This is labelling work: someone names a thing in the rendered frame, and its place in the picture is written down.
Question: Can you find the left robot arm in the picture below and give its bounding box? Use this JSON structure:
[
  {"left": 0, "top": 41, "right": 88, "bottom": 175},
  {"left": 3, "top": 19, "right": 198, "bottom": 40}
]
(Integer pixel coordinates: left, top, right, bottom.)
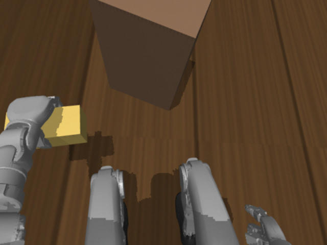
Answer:
[{"left": 0, "top": 119, "right": 41, "bottom": 245}]

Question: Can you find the right robot hand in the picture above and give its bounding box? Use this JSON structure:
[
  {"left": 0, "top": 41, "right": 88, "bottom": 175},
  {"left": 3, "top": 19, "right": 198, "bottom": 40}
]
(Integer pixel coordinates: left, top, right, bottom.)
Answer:
[{"left": 245, "top": 205, "right": 286, "bottom": 245}]

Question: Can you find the right robot foot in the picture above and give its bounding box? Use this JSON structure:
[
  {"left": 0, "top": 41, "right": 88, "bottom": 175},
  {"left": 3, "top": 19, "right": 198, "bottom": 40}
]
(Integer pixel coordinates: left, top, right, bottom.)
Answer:
[{"left": 175, "top": 192, "right": 196, "bottom": 245}]

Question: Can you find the left robot hand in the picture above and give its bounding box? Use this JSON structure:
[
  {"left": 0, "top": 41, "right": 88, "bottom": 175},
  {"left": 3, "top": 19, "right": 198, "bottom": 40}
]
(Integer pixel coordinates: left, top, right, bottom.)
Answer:
[{"left": 7, "top": 95, "right": 63, "bottom": 149}]

